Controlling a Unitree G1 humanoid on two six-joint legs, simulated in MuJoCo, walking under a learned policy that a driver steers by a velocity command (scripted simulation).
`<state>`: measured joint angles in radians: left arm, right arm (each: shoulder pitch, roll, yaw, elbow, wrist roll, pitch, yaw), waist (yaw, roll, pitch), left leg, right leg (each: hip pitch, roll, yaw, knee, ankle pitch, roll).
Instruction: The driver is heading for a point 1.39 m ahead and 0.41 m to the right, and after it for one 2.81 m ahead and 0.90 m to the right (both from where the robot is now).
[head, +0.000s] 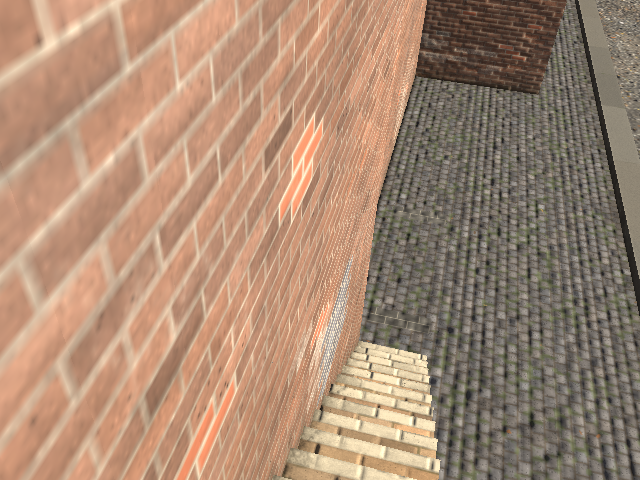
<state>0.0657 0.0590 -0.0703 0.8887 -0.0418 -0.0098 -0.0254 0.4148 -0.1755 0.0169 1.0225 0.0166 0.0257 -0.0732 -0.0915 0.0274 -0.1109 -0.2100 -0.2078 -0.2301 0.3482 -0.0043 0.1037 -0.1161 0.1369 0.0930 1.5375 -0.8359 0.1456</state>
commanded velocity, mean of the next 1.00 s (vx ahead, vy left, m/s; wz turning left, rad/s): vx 0.02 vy -0.01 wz -0.40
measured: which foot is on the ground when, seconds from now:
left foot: down 0.00-0.14, up 0.16-0.42, down 0.44-0.72, up 0.74-1.00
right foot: down 0.00-0.26, up 0.28-0.80, down 0.82-1.00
